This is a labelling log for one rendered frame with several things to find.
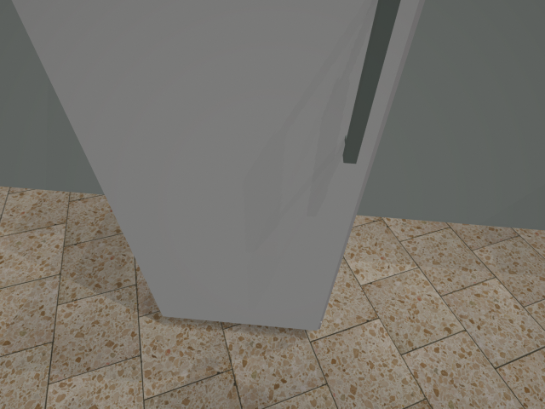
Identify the fridge door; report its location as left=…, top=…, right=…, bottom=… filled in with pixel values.
left=12, top=0, right=419, bottom=331

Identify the handle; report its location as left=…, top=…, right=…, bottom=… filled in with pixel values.
left=343, top=0, right=401, bottom=164

